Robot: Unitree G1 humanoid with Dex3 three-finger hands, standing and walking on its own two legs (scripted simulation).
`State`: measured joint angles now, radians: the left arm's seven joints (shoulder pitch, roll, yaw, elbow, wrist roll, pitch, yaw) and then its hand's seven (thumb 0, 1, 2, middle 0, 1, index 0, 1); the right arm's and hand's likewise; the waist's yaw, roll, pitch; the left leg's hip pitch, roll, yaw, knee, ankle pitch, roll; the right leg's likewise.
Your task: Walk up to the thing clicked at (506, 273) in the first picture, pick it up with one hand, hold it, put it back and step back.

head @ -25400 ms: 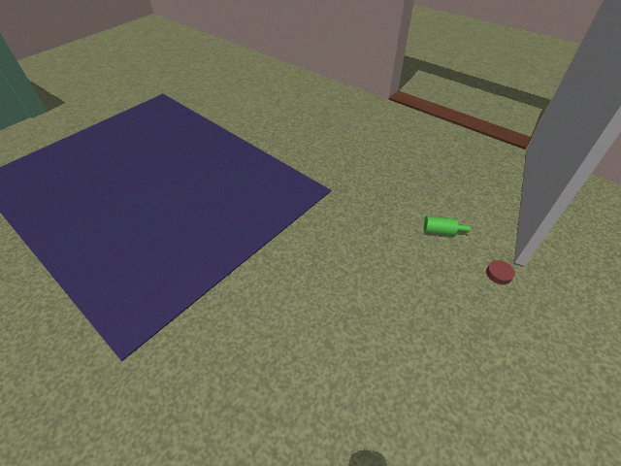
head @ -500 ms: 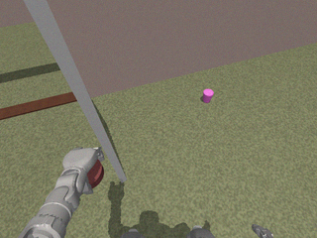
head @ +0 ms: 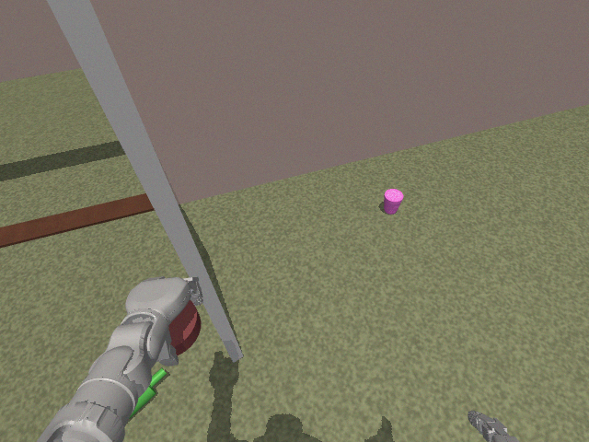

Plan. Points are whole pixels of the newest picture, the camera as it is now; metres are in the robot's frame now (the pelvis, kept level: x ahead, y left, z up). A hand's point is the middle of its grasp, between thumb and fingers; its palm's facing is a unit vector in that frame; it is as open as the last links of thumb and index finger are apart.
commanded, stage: hold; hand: left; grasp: from above
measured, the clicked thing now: (168, 325) +0.32 +0.23 -0.08
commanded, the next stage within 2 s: crouch in 1.50 s
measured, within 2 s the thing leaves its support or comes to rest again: neither
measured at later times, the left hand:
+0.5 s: hand (168, 328) +0.29 +0.21 -0.03, palm faces -0.44 -0.06 -0.90, open 11.3 cm
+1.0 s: hand (164, 333) +0.28 +0.21 -0.02, palm faces -0.43 -0.07 -0.90, open 11.4 cm
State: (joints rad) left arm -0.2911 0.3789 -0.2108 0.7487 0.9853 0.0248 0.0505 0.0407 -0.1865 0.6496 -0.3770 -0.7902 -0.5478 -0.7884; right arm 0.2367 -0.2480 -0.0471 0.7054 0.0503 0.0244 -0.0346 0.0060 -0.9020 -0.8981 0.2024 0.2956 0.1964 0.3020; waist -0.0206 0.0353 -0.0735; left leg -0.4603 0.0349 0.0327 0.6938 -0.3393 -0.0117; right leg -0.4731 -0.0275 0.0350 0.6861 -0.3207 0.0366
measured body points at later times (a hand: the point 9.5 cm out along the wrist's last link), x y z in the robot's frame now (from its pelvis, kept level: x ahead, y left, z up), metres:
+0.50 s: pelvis +0.00 +0.00 +0.01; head +0.01 -0.03 +0.46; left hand +0.31 +0.21 +0.02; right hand +0.13 -0.26 -0.11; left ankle +0.01 +0.13 -0.72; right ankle +0.02 -0.14 -0.72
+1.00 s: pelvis -0.01 -0.01 +0.01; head +0.00 -0.03 +0.46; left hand +0.30 +0.21 +0.03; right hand +0.15 -0.25 -0.10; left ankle +0.01 +0.13 -0.72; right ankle +0.02 -0.14 -0.72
